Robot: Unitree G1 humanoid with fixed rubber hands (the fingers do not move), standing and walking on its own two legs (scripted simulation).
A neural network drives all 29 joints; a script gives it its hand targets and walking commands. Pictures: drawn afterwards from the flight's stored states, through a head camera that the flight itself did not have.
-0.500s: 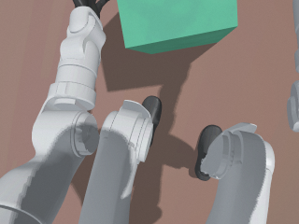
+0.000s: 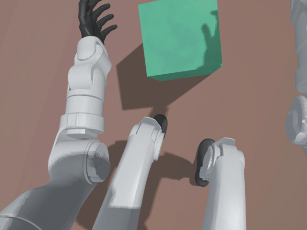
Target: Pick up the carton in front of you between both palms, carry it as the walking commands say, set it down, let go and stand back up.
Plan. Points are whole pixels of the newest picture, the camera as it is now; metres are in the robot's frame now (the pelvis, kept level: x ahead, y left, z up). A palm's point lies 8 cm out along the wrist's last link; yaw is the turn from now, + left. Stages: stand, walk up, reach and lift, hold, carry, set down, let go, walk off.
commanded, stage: set down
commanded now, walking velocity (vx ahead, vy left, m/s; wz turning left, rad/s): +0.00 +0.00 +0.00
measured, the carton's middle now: (181, 45) +0.54 +0.07 -0.39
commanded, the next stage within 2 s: let go in 0.34 s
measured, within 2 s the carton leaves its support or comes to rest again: neither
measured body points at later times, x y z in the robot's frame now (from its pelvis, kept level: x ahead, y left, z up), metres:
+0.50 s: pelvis +0.03 -0.01 +0.13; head +0.34 -0.02 +0.46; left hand +0.47 +0.23 +0.03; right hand +0.61 -0.14 +0.03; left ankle +0.13 +0.12 -0.48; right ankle +0.07 -0.11 -0.48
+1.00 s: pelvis +0.09 +0.02 +0.23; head +0.25 +0.01 +0.65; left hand +0.33 +0.26 +0.15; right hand +0.42 -0.18 +0.13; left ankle +0.13 +0.12 -0.48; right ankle +0.07 -0.11 -0.48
